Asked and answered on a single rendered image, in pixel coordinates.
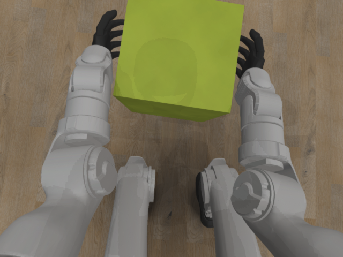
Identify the robot left shin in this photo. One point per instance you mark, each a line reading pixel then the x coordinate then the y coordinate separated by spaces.
pixel 132 159

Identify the robot left forearm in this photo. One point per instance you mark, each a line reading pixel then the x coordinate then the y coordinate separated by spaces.
pixel 85 120

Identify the robot right upper arm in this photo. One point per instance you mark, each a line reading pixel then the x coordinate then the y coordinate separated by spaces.
pixel 273 206

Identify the robot left upper arm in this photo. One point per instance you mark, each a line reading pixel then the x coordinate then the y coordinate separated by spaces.
pixel 75 180

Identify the robot right hand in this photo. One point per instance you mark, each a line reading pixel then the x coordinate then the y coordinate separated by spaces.
pixel 255 56

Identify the left robot thigh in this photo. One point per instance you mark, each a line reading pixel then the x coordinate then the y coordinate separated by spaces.
pixel 127 235

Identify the robot right forearm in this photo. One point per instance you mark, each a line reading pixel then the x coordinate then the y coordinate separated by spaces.
pixel 262 128

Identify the robot left hand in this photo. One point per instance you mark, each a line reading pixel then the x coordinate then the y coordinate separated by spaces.
pixel 104 35

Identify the carton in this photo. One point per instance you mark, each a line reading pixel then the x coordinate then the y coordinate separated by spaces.
pixel 178 58

